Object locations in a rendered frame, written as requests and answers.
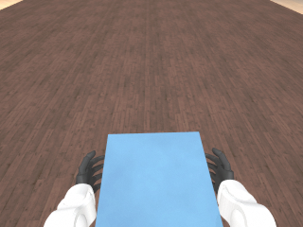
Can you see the right robot forearm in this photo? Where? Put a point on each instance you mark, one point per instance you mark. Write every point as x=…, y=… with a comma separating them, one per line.
x=240, y=209

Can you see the left robot forearm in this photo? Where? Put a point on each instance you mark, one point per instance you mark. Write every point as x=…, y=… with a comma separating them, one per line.
x=77, y=209

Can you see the right robot hand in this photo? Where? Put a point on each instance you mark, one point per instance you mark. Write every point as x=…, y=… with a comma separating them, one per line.
x=222, y=168

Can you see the left robot hand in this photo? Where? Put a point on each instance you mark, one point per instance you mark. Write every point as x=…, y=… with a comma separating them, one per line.
x=86, y=171

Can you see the carton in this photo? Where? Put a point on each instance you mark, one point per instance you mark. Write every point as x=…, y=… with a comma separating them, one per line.
x=156, y=179

